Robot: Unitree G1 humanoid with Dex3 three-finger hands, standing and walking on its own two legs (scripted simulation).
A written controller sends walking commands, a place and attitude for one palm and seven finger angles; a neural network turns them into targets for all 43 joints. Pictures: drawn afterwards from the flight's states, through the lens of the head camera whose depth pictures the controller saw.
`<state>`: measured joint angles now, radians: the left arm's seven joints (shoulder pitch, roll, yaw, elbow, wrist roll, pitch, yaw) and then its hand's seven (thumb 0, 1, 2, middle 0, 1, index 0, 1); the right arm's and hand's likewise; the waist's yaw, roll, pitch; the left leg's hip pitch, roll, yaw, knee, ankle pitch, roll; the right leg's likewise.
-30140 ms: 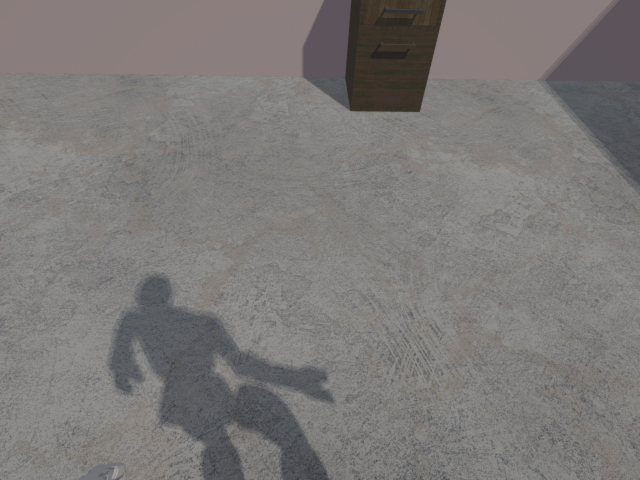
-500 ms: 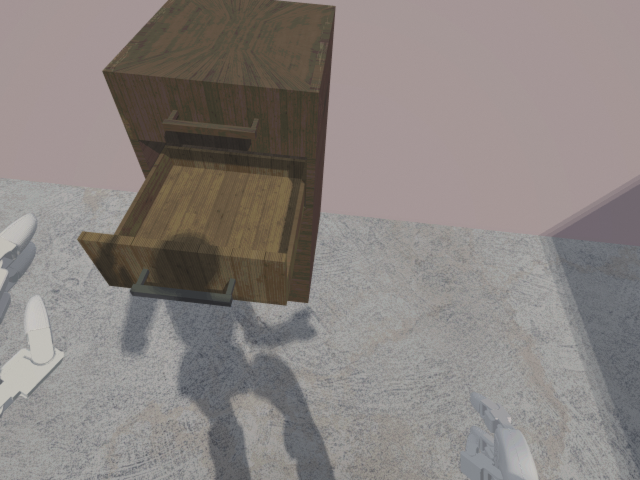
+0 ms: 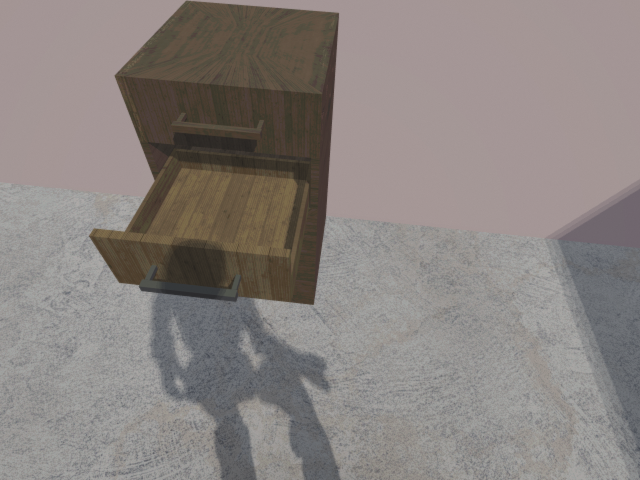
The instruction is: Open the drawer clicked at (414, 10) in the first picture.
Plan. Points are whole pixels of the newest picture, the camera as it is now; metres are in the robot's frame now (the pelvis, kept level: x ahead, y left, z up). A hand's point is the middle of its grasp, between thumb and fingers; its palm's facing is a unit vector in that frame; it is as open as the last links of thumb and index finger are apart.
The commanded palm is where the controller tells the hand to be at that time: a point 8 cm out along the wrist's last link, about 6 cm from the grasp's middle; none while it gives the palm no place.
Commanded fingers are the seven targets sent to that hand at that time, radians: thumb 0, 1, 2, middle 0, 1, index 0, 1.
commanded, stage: let the arm hang, fingers relaxed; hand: left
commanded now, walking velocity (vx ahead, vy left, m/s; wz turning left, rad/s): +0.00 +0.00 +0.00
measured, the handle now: (192, 282) +0.49 +0.27 -0.18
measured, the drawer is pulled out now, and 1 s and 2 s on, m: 0.30 0.30 0.30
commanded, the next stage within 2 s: look to check the result in 0.82 s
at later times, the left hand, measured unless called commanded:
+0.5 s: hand out of the picture -0.04 +0.16 -0.17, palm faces +0.05 -0.98 -0.19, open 7.4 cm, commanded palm none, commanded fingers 0.00 0.90 0.90 -0.20 -0.30 -0.20 -0.30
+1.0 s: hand out of the picture -0.03 +0.14 -0.17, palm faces +0.05 -0.98 -0.17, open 7.4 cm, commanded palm none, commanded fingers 0.00 0.90 0.90 -0.20 -0.30 -0.20 -0.30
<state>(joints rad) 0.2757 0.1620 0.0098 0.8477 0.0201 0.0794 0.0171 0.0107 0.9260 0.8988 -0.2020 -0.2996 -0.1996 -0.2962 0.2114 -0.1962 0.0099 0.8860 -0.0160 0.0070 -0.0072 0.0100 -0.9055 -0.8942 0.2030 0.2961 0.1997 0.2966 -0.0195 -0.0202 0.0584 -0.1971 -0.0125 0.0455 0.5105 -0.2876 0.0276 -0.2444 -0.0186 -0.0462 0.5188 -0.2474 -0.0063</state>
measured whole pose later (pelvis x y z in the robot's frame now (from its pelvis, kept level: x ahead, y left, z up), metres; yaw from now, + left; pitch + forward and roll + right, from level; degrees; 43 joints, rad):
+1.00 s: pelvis -0.01 -0.02 +0.01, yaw +0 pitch -2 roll +0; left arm 0.31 0.11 0.02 1.13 0.01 0.01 0.03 0.01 0.91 0.90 -0.20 -0.30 -0.20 -0.30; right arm 0.36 -0.10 -0.01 1.12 -0.01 0.00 -0.05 0.00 -0.91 -0.89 0.20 0.30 0.20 0.30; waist -0.01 0.01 0.07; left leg -0.16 0.01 0.04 0.43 -0.23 0.00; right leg -0.21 0.01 -0.05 0.43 -0.19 -0.03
